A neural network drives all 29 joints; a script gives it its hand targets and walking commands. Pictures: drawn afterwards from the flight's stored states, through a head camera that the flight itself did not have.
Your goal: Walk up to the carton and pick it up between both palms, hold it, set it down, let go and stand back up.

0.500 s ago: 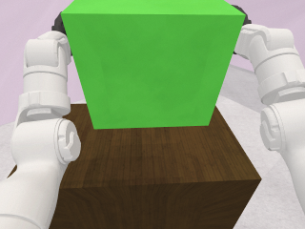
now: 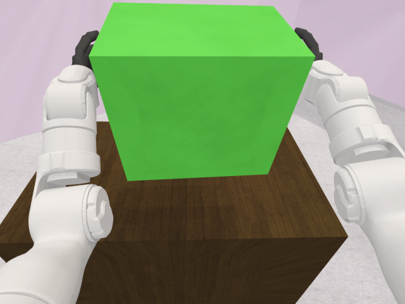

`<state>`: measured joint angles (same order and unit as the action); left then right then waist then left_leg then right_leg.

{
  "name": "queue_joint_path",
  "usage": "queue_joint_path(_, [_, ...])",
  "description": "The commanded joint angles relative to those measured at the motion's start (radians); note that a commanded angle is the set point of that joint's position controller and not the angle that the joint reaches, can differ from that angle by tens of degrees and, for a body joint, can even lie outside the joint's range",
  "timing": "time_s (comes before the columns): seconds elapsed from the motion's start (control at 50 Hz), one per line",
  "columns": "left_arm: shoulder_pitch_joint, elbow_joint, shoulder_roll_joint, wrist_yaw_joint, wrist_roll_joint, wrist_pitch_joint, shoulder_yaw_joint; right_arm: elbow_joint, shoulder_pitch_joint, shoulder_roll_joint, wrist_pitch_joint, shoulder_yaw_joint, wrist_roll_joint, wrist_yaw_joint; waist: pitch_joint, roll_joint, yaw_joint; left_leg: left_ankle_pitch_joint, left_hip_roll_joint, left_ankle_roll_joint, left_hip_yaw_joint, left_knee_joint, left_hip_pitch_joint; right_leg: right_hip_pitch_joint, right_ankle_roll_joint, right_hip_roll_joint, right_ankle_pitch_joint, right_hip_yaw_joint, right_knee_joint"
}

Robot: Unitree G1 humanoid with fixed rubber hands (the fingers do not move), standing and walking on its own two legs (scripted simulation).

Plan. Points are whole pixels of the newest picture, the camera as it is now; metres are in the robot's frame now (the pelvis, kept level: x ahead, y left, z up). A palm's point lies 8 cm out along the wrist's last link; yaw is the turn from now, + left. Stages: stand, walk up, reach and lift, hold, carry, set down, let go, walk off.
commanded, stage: set down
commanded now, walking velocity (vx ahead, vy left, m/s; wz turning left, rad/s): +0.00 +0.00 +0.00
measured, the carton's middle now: (197, 96) +0.43 +0.01 +0.25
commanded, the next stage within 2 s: none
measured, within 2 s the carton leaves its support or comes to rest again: neither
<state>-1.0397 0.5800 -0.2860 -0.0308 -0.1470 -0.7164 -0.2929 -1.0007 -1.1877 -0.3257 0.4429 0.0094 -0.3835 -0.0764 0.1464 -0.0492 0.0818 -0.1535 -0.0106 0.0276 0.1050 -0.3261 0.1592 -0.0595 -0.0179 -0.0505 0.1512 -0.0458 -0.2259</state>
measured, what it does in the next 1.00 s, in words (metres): stands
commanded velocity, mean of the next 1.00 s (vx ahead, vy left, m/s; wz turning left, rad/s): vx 0.00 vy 0.00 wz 0.00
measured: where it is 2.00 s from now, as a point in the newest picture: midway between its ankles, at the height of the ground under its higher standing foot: outside the picture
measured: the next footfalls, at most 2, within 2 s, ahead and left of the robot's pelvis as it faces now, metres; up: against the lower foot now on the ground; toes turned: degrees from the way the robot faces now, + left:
none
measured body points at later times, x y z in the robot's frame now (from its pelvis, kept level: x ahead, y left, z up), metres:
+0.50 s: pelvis +0.00 +0.00 +0.00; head -0.06 +0.03 +0.45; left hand +0.42 +0.21 +0.28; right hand +0.42 -0.18 +0.29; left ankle +0.02 +0.13 -0.75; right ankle -0.02 -0.11 -0.75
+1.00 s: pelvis +0.00 -0.01 +0.00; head -0.04 +0.02 +0.45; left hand +0.42 +0.21 +0.24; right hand +0.44 -0.19 +0.25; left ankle +0.01 +0.13 -0.75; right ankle -0.02 -0.11 -0.75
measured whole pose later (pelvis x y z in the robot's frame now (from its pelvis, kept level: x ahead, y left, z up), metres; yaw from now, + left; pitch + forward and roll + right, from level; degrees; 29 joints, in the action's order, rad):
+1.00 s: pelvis +0.00 -0.01 +0.00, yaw +0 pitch +0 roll +0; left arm -0.97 0.65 -0.19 0.03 -0.15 -0.59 -0.32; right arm -1.13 -1.12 -0.30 0.27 -0.13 -0.20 0.03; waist 0.12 -0.04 0.02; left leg -0.14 -0.01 0.03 0.09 -0.30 0.17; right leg -0.09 -0.02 -0.04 0.17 -0.02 -0.25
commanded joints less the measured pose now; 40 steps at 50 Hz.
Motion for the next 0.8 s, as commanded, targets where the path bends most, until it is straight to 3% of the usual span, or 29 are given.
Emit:
queue_joint_path(0.0, [-0.716, -0.232, 0.547, -0.144, 0.19, 0.087, 0.259, 0.365, -0.75, 0.472, -0.059, 0.1, -0.087, 0.136, 0.463, 0.107, -0.002, 0.385, 0.044, 0.023, -0.077, -0.044, -0.226, 0.083, 0.032, -0.018, -0.333, 0.047, -0.024])
queue_joint_path(0.06, [-0.701, -0.21, 0.548, -0.134, 0.181, 0.09, 0.244, 0.351, -0.744, 0.482, -0.065, 0.099, -0.076, 0.143, 0.449, 0.087, -0.018, 0.354, 0.043, 0.013, -0.08, -0.033, -0.207, 0.081, 0.035, -0.017, -0.311, 0.049, -0.024])
queue_joint_path(0.3, [-0.673, -0.096, 0.548, -0.127, 0.144, 0.116, 0.202, 0.211, -0.709, 0.476, -0.105, 0.014, 0.017, 0.177, 0.358, 0.062, -0.03, 0.234, 0.038, 0.002, -0.094, 0.012, -0.163, 0.053, 0.035, -0.007, -0.202, 0.057, -0.009])
queue_joint_path(0.52, [-0.664, -0.113, 0.58, -0.103, 0.138, 0.151, 0.221, 0.175, -0.688, 0.472, -0.17, -0.028, 0.078, 0.21, 0.395, 0.08, -0.028, 0.279, 0.037, 0.016, -0.097, 0.005, -0.203, 0.045, 0.038, -0.007, -0.232, 0.077, -0.017])
queue_joint_path(0.78, [-0.622, -0.112, 0.603, -0.074, 0.139, 0.182, 0.23, 0.188, -0.681, 0.485, -0.213, -0.014, 0.098, 0.232, 0.436, 0.06, -0.063, 0.299, 0.04, 0.013, -0.098, -0.003, -0.198, 0.06, 0.052, -0.005, -0.298, 0.086, -0.037])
